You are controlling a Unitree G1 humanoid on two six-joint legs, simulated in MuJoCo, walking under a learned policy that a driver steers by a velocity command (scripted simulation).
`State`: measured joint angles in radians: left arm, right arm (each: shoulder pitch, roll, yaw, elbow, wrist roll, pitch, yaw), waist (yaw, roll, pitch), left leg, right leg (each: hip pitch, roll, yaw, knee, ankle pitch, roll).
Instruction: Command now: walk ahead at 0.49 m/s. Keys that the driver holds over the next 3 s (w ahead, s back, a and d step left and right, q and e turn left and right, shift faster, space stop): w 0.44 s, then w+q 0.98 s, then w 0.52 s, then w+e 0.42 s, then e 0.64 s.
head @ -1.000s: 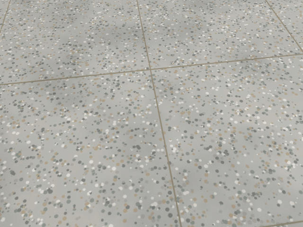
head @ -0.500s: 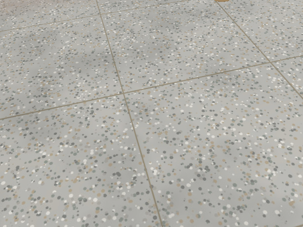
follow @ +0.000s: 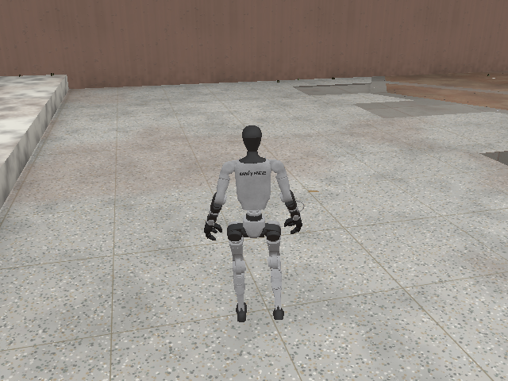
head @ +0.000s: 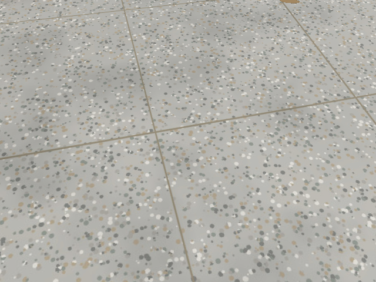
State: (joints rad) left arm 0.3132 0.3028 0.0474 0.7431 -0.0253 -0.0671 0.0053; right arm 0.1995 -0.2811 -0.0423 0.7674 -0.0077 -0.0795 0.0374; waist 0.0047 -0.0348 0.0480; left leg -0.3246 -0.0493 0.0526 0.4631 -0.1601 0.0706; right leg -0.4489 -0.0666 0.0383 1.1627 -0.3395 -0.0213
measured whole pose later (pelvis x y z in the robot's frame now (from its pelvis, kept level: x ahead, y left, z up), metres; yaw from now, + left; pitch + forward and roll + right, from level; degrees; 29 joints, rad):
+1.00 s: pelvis +0.57 +0.02 -0.02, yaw +16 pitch +2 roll -1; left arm 0.26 0.30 0.05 0.81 -0.02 -0.08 0.00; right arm 0.15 -0.30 -0.07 0.69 0.02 -0.05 0.04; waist 0.01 0.00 0.07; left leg -0.47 -0.07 0.03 0.62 -0.19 0.11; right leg -0.24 -0.03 -0.02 1.14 -0.48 0.01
